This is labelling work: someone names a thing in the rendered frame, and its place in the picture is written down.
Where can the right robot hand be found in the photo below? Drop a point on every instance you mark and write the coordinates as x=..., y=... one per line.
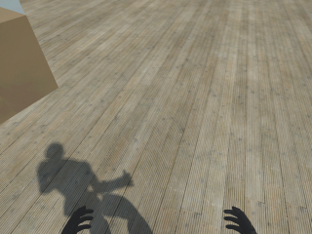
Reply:
x=245, y=226

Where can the pedestal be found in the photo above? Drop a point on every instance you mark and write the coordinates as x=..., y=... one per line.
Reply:
x=25, y=76

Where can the left robot hand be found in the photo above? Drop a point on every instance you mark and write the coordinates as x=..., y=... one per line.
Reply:
x=72, y=227

